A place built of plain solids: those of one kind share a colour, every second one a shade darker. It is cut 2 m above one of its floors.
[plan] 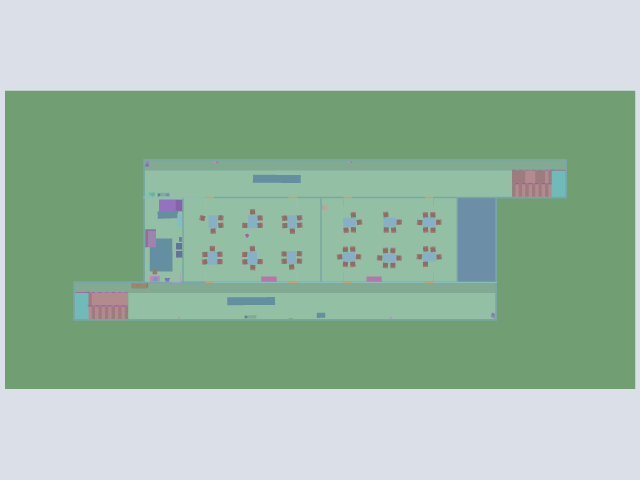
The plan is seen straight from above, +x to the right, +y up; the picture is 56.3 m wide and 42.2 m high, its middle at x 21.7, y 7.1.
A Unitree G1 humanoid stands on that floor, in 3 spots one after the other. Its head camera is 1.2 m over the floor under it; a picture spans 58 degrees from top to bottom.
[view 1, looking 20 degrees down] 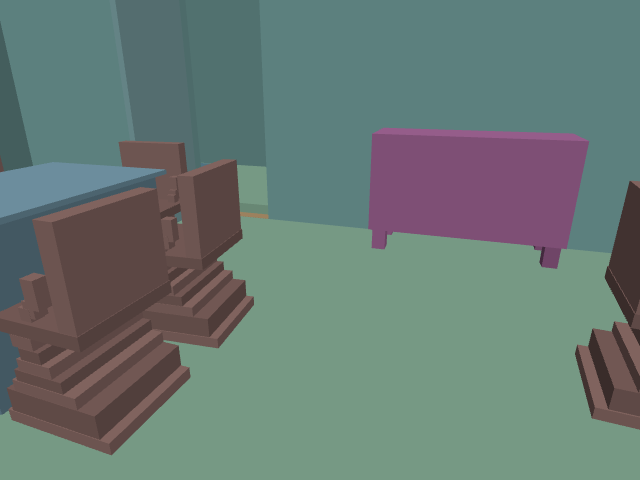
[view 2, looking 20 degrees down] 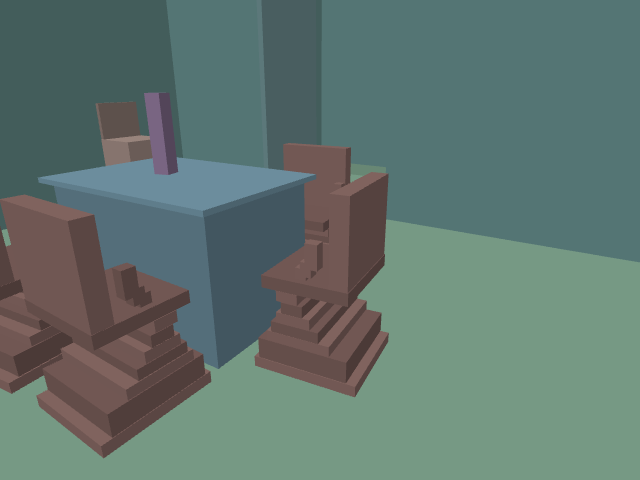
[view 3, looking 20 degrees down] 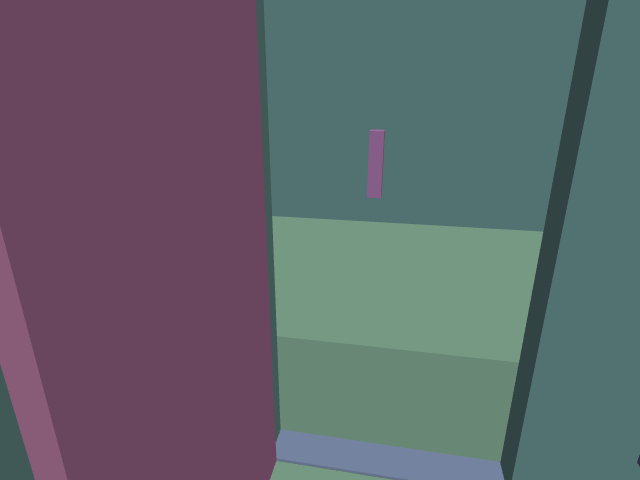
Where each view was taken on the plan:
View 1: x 17.27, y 6.97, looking -72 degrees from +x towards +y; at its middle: floor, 3.51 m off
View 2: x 26.07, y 7.17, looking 122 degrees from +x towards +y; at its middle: folding_chair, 2.58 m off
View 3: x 9.06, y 4.51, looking -79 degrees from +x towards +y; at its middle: floor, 4.01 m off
